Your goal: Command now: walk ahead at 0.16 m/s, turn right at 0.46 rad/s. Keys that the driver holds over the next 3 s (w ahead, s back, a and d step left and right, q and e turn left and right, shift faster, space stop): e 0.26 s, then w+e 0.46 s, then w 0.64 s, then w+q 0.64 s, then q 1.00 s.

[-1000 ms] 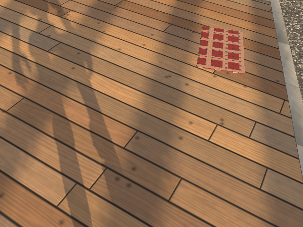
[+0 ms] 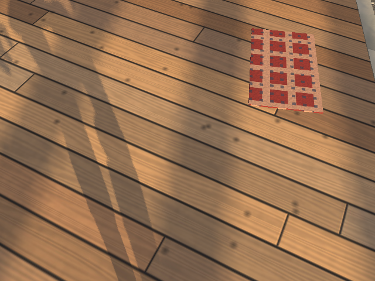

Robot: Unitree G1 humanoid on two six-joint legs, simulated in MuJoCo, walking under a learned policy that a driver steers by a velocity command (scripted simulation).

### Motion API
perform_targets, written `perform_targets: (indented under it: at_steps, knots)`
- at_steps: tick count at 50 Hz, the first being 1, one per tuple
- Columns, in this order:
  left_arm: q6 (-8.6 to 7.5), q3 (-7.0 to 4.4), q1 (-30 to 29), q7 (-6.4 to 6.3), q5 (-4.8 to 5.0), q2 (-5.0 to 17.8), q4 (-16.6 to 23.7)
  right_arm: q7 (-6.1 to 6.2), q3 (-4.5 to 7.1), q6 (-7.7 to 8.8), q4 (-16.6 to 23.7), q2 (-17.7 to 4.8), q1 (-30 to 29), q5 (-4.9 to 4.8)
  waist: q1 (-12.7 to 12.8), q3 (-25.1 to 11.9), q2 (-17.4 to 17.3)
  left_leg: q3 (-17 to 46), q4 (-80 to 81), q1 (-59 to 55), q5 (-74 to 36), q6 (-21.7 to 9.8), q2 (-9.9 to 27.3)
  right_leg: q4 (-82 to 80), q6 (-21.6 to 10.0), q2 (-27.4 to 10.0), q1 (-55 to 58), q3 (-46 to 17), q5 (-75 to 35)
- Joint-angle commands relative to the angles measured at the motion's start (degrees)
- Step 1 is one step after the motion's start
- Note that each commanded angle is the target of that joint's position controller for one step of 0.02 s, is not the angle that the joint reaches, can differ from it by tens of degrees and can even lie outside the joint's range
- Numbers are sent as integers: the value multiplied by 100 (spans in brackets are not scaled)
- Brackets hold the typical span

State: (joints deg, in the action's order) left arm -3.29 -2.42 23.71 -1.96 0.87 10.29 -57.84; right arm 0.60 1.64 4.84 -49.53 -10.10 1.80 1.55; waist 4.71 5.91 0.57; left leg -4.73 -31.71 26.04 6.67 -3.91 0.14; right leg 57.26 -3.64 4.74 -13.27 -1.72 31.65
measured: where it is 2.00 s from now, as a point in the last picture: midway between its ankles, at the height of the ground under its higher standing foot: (298, 217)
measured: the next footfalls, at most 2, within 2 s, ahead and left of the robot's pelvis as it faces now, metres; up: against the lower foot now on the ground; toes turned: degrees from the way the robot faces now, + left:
right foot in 0.40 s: +0.05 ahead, -0.11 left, +0.00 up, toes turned -18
left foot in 0.88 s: +0.38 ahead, -0.05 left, +0.00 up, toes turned -28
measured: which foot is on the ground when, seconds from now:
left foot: down 0.00-0.40, up 0.42-0.86, down 0.88-1.00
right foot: up 0.00-0.38, down 0.40-0.90, up 0.92-1.00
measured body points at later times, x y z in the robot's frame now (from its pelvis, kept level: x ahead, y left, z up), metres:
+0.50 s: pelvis +0.05 -0.03 +0.02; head +0.05 -0.07 +0.47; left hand +0.19 +0.20 -0.09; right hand +0.08 -0.32 -0.12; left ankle +0.12 +0.09 -0.67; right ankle +0.01 -0.10 -0.72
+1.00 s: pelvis +0.27 -0.09 +0.01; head +0.30 -0.09 +0.46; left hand +0.43 +0.13 -0.13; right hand +0.26 -0.38 -0.09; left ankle +0.34 -0.03 -0.72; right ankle +0.10 -0.13 -0.64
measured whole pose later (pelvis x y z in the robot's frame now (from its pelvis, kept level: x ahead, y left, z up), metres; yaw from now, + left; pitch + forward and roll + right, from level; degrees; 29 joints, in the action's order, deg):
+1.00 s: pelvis +0.27 -0.09 +0.01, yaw -30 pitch +1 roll +0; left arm -3.3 -3.5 21.1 0.7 -1.3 15.3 -48.6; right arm -0.7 2.8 3.5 -45.2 -13.9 11.5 1.8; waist 1.7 1.1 2.1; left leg -3.3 -28.4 17.4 12.3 -3.2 -2.0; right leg 61.8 -5.2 3.7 -17.5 -5.1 21.0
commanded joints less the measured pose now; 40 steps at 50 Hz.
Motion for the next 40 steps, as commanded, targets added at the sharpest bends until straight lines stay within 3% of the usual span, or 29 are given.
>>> perform_targets:
  at_steps: [1, 2, 3, 5, 10, 13, 17, 18, 19, 20, 21, 22, 23, 24, 26, 28, 35, 38, 40]
  knots:
    - [148, -226, 251, -2, -169, 594, 382, 84, 159, -106, 165, -588, 994, -63, -480, -1580, -443, 1738, 918, -2542, -3559, -1000, 2126, 1676, 143, -433, -1740, -48, -218]
    - [219, -269, 51, 67, -245, 569, 446, 149, 123, -118, 145, -500, 940, -48, -410, -1159, -565, 1358, 1152, -2008, -3205, -888, 1895, 1520, 227, -562, -1713, -49, -427]
    - [318, -278, 111, 129, -296, 476, 460, 212, 128, -138, 114, -526, 967, -54, -314, -981, -693, 1040, 1315, -1540, -2927, -850, 1747, 1433, 310, -600, -1494, 15, -571]
    - [463, -277, 195, 168, -281, 336, 504, 227, 150, -121, 122, -628, 1002, -11, -192, -1017, -617, 732, 1427, -1175, -2806, -941, 1697, 1415, 370, -520, -1301, 139, -728]
    - [702, -253, -516, 258, -291, 422, 947, 175, 205, -168, 231, -827, 846, 44, -202, -916, -835, 250, 1722, -860, -783, -902, 1708, 174, 344, -735, -1337, 294, -1186]
    - [751, -218, -933, 366, -257, 518, 1233, 135, 279, -260, 288, -1053, 857, 49, -331, -955, -855, 91, 1724, -802, 18, -839, 1810, -644, 276, -716, -919, 492, -1200]
    - [706, -264, -1029, 519, -244, 787, 1508, 31, 438, -379, 393, -1463, 943, 25, -434, -1021, -877, 281, 2015, -626, 2717, -510, 2092, -1613, 6, -574, -181, 801, -665]
    - [676, -269, -783, 546, -233, 771, 1461, 17, 459, -422, 432, -1492, 844, 2, -289, -946, -717, 127, 1871, -330, 3138, -329, 2031, -2121, -107, -487, 324, 894, -784]
    - [622, -292, -315, 540, -220, 771, 1261, -3, 450, -483, 437, -1359, 829, 16, -133, -878, -401, -149, 1352, 100, 3489, -103, 1801, -2578, -249, -325, 957, 841, -654]
    - [532, -348, 252, 470, -215, 954, 1031, -60, 388, -559, 475, -1025, 784, 42, 93, -600, 671, -756, -194, 697, 3620, 184, 1251, -3760, -511, -821, 1259, -190, 364]
    - [485, -470, 362, 376, -227, 1646, 1187, -104, 233, -591, 836, -462, 557, 5, 125, -219, 2040, -892, -2084, 2371, 3393, 549, 220, -4945, -1153, -2473, 1277, -3312, 2569]
    - [468, -438, 81, 215, -261, 1553, 1300, -115, 314, -532, 1024, -907, -71, 121, 164, 351, 981, 238, -2446, 2588, 2258, 542, 296, -5528, -1330, -2534, 524, -3636, 2466]
    - [452, -381, -287, 104, -243, 1433, 1323, -180, 360, -455, 1021, -1036, 78, 21, -200, 368, 858, 455, -2374, 2302, 1480, 530, 413, -5464, -1180, -2279, 274, -3075, 1816]
    - [388, -352, -555, 112, -191, 1362, 1375, -231, 376, -381, 849, -1101, 440, 3, -457, 269, 817, 493, -2212, 2001, 992, 544, 420, -5393, -998, -1941, 344, -2508, 862]
    - [195, -311, -653, 184, -147, 1178, 1440, -262, 388, -344, 573, -1062, 764, 148, -503, -189, 577, 393, -2334, 1610, 419, 527, 336, -5133, -849, -1485, 723, -1760, -656]
    - [52, -298, -297, 248, -99, 1110, 1338, -268, 369, -377, 622, -944, 647, 123, -441, -392, 372, 416, -2279, 1643, 226, 521, 293, -4979, -873, -1420, 1084, -1633, -1405]
    - [-28, -356, 426, 230, -150, 1242, 1187, -274, 273, -354, 1014, -851, -375, 44, -10, -222, 552, 444, -1073, 1699, -8, 726, 206, -4710, -1029, -1383, 1391, -1723, -2240]
    - [-47, -361, 561, 198, -181, 1286, 1146, -305, 214, -281, 1170, -824, -621, 10, 67, -204, 638, 362, -548, 1317, 118, 613, 133, -4357, -1000, -1422, 1412, -1704, -3202]
    - [-75, -351, 510, 156, -179, 1304, 1129, -290, 200, -222, 1204, -849, -442, -20, -40, -267, 701, 317, -237, 704, 181, 413, 89, -4190, -858, -1508, 1331, -1761, -3727]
